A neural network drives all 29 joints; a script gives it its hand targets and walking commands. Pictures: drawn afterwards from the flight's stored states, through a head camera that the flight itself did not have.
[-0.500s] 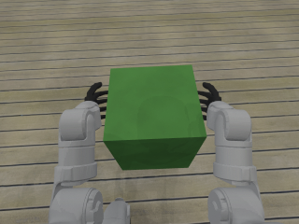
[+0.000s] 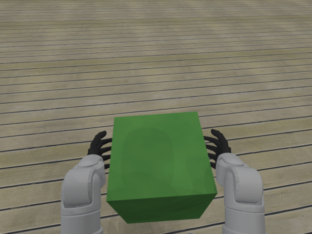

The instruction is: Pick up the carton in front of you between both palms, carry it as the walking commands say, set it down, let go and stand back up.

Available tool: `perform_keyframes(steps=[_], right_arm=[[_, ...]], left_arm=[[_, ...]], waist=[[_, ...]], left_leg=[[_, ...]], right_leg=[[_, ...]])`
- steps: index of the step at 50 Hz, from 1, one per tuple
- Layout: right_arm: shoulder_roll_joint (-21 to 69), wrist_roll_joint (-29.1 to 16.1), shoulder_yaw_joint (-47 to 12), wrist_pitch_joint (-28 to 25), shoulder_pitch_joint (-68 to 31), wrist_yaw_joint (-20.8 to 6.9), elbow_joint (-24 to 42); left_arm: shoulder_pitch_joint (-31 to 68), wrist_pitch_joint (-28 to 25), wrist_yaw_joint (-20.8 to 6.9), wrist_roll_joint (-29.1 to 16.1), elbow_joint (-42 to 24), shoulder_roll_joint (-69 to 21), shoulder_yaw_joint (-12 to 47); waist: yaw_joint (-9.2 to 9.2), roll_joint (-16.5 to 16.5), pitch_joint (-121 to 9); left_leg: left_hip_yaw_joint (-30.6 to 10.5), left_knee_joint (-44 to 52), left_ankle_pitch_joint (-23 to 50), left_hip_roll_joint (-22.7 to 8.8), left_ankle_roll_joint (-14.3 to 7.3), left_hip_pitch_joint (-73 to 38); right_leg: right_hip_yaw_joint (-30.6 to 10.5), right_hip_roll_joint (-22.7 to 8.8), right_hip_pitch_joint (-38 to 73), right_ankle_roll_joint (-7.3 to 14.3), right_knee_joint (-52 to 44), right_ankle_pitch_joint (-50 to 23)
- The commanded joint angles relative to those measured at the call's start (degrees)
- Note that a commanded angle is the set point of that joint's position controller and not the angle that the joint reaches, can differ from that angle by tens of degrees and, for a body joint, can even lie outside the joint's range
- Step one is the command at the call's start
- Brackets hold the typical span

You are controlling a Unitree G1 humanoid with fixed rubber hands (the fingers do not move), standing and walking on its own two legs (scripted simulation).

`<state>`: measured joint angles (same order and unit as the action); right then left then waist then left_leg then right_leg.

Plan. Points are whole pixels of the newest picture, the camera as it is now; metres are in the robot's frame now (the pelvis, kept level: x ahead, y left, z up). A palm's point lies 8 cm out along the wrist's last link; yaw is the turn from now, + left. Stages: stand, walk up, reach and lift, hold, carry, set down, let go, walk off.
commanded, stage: carry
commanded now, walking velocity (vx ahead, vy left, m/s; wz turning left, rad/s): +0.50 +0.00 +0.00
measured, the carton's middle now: (159, 171) +0.28 -0.01 +0.00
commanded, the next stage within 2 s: none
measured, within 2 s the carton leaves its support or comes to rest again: neither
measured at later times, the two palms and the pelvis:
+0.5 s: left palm (115, 84) +0.55 +0.13 +0.09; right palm (202, 82) +0.57 -0.16 +0.09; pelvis +0.29 -0.03 +0.00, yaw +3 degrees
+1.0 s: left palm (116, 42) +0.86 +0.17 +0.08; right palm (182, 42) +0.87 -0.13 +0.09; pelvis +0.60 +0.01 -0.01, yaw +1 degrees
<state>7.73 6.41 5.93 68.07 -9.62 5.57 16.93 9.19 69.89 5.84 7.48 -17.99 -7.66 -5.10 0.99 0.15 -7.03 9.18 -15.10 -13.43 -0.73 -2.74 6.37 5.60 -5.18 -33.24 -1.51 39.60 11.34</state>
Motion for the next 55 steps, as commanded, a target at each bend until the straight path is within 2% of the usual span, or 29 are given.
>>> perform_keyframes(steps=[1, 5, 7, 8, 9, 10, 11, 13, 14, 16, 19, 26, 29, 31, 32, 33, 34, 35, 37, 38, 39, 43, 47, 49, 51, 52, 53, 54, 55], right_arm=[[52.1, -24.2, -39.5, 1.3, -25.2, -16.1, 4.1], [49.5, -22.4, -38.6, 2.7, -23.6, -15.7, 2.1], [49.0, -22.2, -38.6, 3.2, -24.4, -15.5, 1.3], [48.2, -22.3, -38.7, 3.4, -25.1, -15.5, 1.0], [47.3, -22.6, -38.9, 3.8, -27.1, -15.5, 1.6], [48.7, -23.4, -39.7, 4.2, -29.5, -15.5, 1.8], [50.2, -23.6, -40.2, 4.0, -30.0, -15.6, 1.0], [53.7, -24.2, -40.1, 2.7, -30.2, -15.9, 0.4], [54.7, -24.0, -40.2, 2.0, -30.1, -15.9, 0.5], [56.7, -23.7, -40.9, 1.1, -29.6, -15.5, 0.8], [57.1, -22.6, -40.9, 0.3, -26.9, -14.8, 1.8], [52.0, -22.4, -40.4, 1.8, -24.7, -14.1, 4.1], [50.2, -22.4, -39.5, 3.0, -24.3, -14.6, 2.7], [49.5, -22.3, -38.4, 3.5, -23.1, -14.9, 0.7], [48.9, -22.0, -37.8, 3.6, -22.5, -15.1, -0.4], [49.2, -21.3, -37.1, 3.0, -23.0, -15.2, -2.2], [50.7, -22.0, -37.1, 2.8, -23.0, -15.3, -2.0], [52.7, -22.8, -37.7, 2.5, -24.4, -15.4, -1.1], [56.4, -24.0, -39.2, 1.4, -27.2, -15.8, 0.8], [57.3, -24.6, -39.8, 0.8, -28.3, -16.0, 1.7], [57.7, -25.1, -40.1, 0.5, -28.7, -16.2, 2.3], [56.0, -26.0, -40.5, 0.0, -26.4, -16.5, 5.0], [52.6, -24.6, -39.8, 0.8, -23.2, -16.0, 6.2], [51.2, -23.3, -39.1, 1.4, -21.9, -15.7, 5.4], [50.1, -22.3, -38.7, 2.1, -21.9, -15.5, 4.0], [49.1, -21.8, -38.6, 2.3, -22.0, -15.5, 3.1], [49.2, -22.2, -39.0, 2.9, -24.4, -15.3, 3.3], [49.3, -22.9, -39.6, 3.6, -24.6, -15.3, 3.0], [50.3, -23.1, -40.2, 3.5, -25.4, -15.5, 3.0]], left_arm=[[27.6, -0.6, -14.2, -23.7, -5.2, -52.6, 40.1], [27.1, 1.2, -14.9, -24.0, -3.5, -49.6, 39.2], [26.4, 1.7, -15.1, -23.8, -1.8, -49.0, 38.2], [26.7, 1.8, -15.2, -23.6, -1.0, -48.6, 37.7], [26.0, 1.8, -15.2, -22.9, 0.0, -48.0, 37.1], [27.1, 1.3, -15.3, -22.8, 2.1, -48.4, 36.4], [27.2, 1.1, -15.5, -23.9, 1.6, -50.1, 36.8], [29.8, 0.3, -15.8, -25.1, -0.1, -54.2, 38.1], [31.5, -0.3, -16.1, -25.7, -1.0, -55.8, 39.0], [32.2, -1.2, -16.4, -26.5, -2.0, -57.0, 39.9], [30.1, -1.6, -16.8, -27.1, -3.5, -56.1, 40.3], [26.8, 0.0, -16.1, -25.7, -5.0, -50.4, 39.2], [26.2, 1.1, -15.6, -24.6, -3.4, -48.8, 38.5], [26.8, 1.6, -15.4, -24.2, -2.6, -48.3, 38.6], [27.6, 1.9, -15.4, -24.1, -2.7, -47.7, 38.6], [30.1, 2.5, -15.4, -24.9, -3.8, -48.8, 39.8], [30.9, 2.3, -15.6, -25.0, -3.0, -49.9, 40.1], [31.2, 1.8, -15.8, -25.4, -2.4, -51.6, 40.2], [32.0, 0.3, -16.0, -26.0, -2.7, -54.7, 40.6], [32.3, -0.4, -15.8, -26.0, -3.3, -55.5, 41.0], [32.1, -1.0, -15.5, -25.7, -3.7, -56.4, 41.3], [27.8, -2.1, -14.1, -24.1, -5.0, -56.4, 41.2], [26.8, -1.1, -13.6, -24.0, -7.5, -53.0, 41.2], [26.2, -0.1, -14.1, -24.2, -7.0, -51.4, 41.0], [25.8, 0.7, -14.8, -24.3, -6.1, -50.2, 40.1], [26.1, 1.2, -15.2, -24.2, -5.5, -49.4, 39.4], [26.5, 1.3, -15.5, -23.6, -3.4, -48.9, 38.6], [24.6, 1.0, -15.6, -23.3, -0.7, -49.7, 38.0], [24.3, 0.6, -15.9, -23.7, 0.1, -50.9, 37.7]], waist=[[0.13, -8.3, -9.4], [0.15, -9.0, -5.7], [-1.05, -6.8, -8.1], [-1.76, -4.2, -11.7], [-2.76, 7.0, -14.9], [-3.10, 20.6, -16.5], [-2.91, 15.3, -15.8], [-2.48, 4.0, -14.6], [-1.96, 2.2, -14.0], [-1.77, 4.6, -13.3], [-1.94, 7.1, -12.2], [-2.54, 8.4, -7.5], [-2.25, 8.6, -5.8], [-0.79, 4.1, -10.2], [0.31, -3.9, -13.3], [0.47, -19.2, -16.9], [0.37, -17.7, -14.7], [0.27, -13.3, -14.7], [-0.08, -3.5, -14.7], [-0.35, -3.9, -14.6], [-0.44, -5.4, -14.1], [-0.76, -8.0, -13.6], [-0.26, -10.4, -12.3], [-0.38, -9.5, -12.0], [-1.30, -6.1, -11.2], [-1.37, -2.6, -12.7], [-1.76, 6.1, -17.1], [-2.23, 13.1, -20.2], [-1.98, 11.9, -19.9]], left_leg=[[-7.4, 3.7, 20.8, -13.2, -4.8, -10.5], [-4.7, -0.2, 24.6, -12.7, -2.9, -9.7], [-0.4, -11.1, 29.5, -10.3, -1.0, -4.6], [1.7, -20.2, 25.5, -8.6, 0.9, 2.8], [2.7, -36.4, 11.0, -4.0, 3.5, 15.0], [-0.9, -48.9, -11.8, 2.5, 4.3, 30.6], [-7.3, -56.5, -15.5, -0.5, 2.6, 34.2], [-9.7, -56.3, -11.1, -5.5, 1.4, 33.3], [-10.2, -51.5, -7.5, -7.1, 1.6, 31.6], [-7.6, -44.2, -3.6, -6.6, 2.5, 28.1], [-4.7, -32.8, 0.0, -6.4, 4.1, 27.3], [0.7, -15.3, 9.6, -3.7, 3.6, 24.3], [3.1, -10.3, 9.2, -2.8, 2.7, 19.3], [5.3, -8.6, 4.4, -0.9, 1.7, 1.6], [-9.0, -4.6, -2.2, -10.1, -0.3, -9.0], [-32.8, 0.5, -4.4, -22.4, -8.1, -20.0], [-37.2, 2.3, 3.6, -24.3, -10.3, -20.9], [-31.7, 0.4, 10.3, -22.9, -9.6, -19.2], [-22.7, 0.6, 12.3, -20.4, -5.9, -13.5], [-19.0, 2.1, 9.8, -19.3, -4.3, -10.7], [-15.7, 2.9, 12.2, -18.3, -4.0, -8.8], [-5.3, 0.2, 29.9, -14.9, -4.0, -9.4], [0.6, -3.7, 41.3, -12.5, -1.9, -9.3], [2.1, -7.5, 37.7, -11.4, -0.5, -8.5], [3.2, -14.4, 30.7, -9.3, 2.8, -3.2], [2.4, -19.2, 19.2, -8.0, 4.8, 2.2], [-0.1, -25.7, -0.1, -5.5, 6.5, 10.8], [-2.4, -29.4, -15.3, -3.0, 6.9, 16.3], [-5.3, -28.6, -20.8, -3.3, 6.3, 17.2]], right_leg=[[3.0, 1.1, -1.1, 0.4, -5.3, -5.0], [5.1, 2.4, 4.3, 2.0, -11.7, -7.0], [9.1, 5.6, 18.6, 2.8, -15.2, -4.8], [6.1, 3.2, 30.8, 3.5, -14.4, -2.2], [-16.3, -10.0, 39.7, 8.2, -19.7, 4.8], [-34.9, -18.4, 48.4, 15.0, -25.2, 2.5], [-33.9, -19.2, 46.4, 15.9, -25.4, -2.4], [-24.3, -16.5, 38.5, 12.7, -25.0, -3.2], [-19.9, -15.3, 34.8, 10.7, -26.8, -0.6], [-13.5, -13.0, 30.2, 9.0, -29.9, 3.8], [-8.4, -11.9, 30.2, 9.6, -32.6, 3.7], [-1.4, -9.5, 34.6, 7.9, -30.0, -8.4], [0.5, -8.9, 35.6, 6.2, -24.8, -11.9], [5.6, -5.4, 28.1, 3.5, -9.4, -17.4], [7.2, -2.3, 17.9, 0.8, 4.3, -8.5], [5.3, 4.3, 1.7, -1.4, 18.9, 6.9], [-1.3, 4.0, -7.2, 0.0, 27.2, 17.3], [-4.1, 1.1, -8.5, 1.5, 30.5, 16.9], [-5.6, -2.2, -6.6, 2.4, 26.8, 10.6], [-5.3, -2.7, -4.4, 2.2, 23.0, 7.8], [-3.6, -1.9, -2.6, 1.8, 19.9, 6.5], [0.9, 0.7, -0.2, 0.3, 6.5, 2.3], [4.6, 3.8, 5.9, 0.4, -6.4, -6.8], [6.0, 4.4, 11.7, 0.5, -12.9, -13.5], [6.4, 3.1, 23.6, 0.4, -21.4, -24.5], [0.4, -3.1, 32.0, 0.8, -18.8, -38.7], [-9.2, -12.6, 43.3, 6.7, -12.8, -62.6], [-15.1, -16.9, 48.1, 12.6, -13.7, -64.6], [-15.9, -16.8, 46.0, 13.6, -16.3, -57.9]])
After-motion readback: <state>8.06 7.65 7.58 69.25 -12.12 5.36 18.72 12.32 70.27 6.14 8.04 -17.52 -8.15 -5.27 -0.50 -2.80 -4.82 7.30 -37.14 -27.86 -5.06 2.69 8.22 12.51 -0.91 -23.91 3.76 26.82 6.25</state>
